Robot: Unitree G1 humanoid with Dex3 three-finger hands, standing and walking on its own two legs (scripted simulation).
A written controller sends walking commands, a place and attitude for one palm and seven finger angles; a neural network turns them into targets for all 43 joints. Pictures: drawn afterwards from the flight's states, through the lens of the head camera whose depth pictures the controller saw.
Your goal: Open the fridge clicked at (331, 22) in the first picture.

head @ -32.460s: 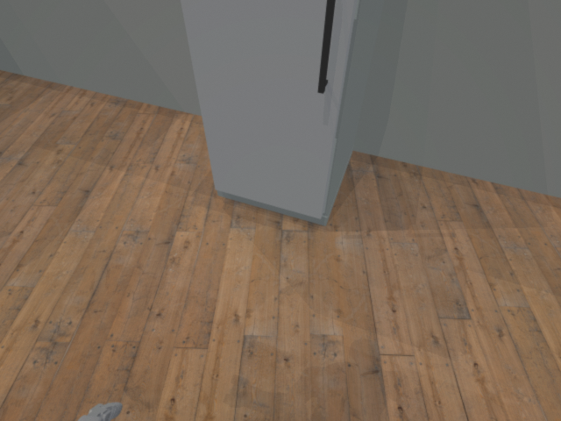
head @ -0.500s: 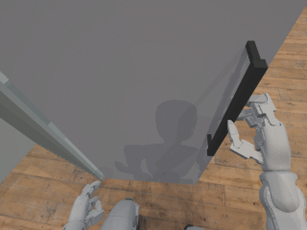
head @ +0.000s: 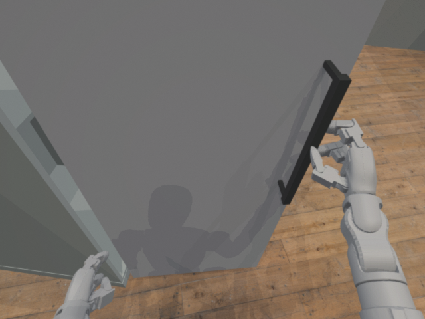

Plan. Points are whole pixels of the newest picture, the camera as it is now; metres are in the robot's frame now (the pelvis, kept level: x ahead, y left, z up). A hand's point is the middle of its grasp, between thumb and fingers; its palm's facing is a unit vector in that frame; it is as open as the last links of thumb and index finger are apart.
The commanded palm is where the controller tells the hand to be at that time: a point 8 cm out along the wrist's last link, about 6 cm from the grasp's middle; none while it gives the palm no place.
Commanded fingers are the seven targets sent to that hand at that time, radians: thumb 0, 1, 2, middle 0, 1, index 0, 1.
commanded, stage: stop walking and hold the door back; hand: right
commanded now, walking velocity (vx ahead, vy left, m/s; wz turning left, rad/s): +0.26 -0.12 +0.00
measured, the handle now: (303, 147) +0.41 -0.17 +0.12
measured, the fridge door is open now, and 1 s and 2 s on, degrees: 78 65 65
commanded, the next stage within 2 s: loosen the grip on the handle in 1.04 s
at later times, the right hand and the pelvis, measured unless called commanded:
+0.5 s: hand (318, 151) +0.40 -0.19 +0.12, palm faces +0.18 +0.96 -0.23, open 5.4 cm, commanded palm +0.39 -0.25 +0.12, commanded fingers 0.00 -0.90 -0.90 0.45 1.40 0.45 1.40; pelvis -0.06 -0.01 -0.01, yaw +2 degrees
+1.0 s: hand (324, 151) +0.40 -0.21 +0.11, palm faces +0.07 +0.97 -0.22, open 4.6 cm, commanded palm +0.39 -0.25 +0.12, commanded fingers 0.00 -0.90 -0.90 0.45 1.40 0.45 1.40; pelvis -0.04 -0.06 -0.01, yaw +3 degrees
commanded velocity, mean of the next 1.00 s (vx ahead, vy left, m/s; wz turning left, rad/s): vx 0.10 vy -0.02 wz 0.00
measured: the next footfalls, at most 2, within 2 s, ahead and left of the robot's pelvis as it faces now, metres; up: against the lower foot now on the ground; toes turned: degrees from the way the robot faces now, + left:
right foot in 0.12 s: -0.01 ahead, -0.14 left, +0.00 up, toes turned -4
left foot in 0.38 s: +0.01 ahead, +0.10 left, +0.00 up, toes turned +5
